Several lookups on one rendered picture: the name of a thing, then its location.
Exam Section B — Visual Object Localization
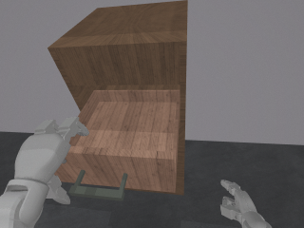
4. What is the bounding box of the handle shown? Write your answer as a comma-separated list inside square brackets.
[68, 169, 128, 201]

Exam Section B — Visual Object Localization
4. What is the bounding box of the drawer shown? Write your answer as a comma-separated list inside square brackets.
[54, 89, 181, 193]

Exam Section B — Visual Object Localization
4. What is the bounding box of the robot left forearm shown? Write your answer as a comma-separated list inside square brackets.
[0, 178, 49, 228]

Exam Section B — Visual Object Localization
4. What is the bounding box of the left robot hand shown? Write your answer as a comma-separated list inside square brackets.
[14, 117, 89, 204]

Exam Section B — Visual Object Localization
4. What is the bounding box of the right robot hand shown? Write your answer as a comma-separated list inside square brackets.
[220, 180, 257, 224]

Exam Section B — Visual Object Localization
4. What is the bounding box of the robot right forearm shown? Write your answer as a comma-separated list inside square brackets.
[241, 211, 272, 228]

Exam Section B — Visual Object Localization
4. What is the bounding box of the cabinet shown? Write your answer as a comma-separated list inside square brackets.
[47, 0, 188, 196]

